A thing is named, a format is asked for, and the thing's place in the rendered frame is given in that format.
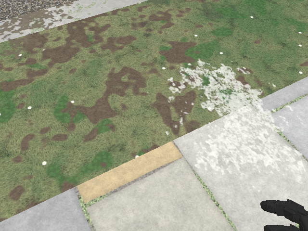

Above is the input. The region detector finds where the right robot hand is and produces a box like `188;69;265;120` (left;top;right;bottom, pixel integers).
260;199;308;231

